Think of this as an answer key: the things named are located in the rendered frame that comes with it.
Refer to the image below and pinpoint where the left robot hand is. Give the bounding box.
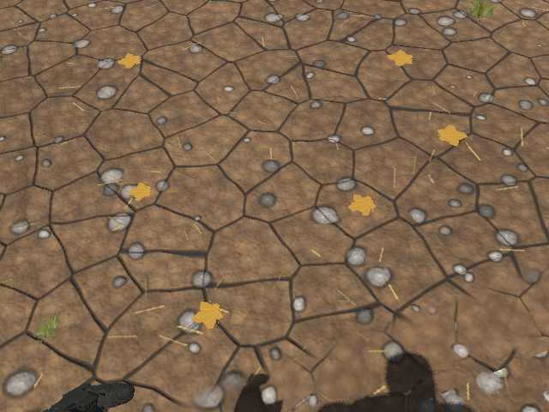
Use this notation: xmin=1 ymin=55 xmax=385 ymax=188
xmin=43 ymin=383 xmax=135 ymax=412

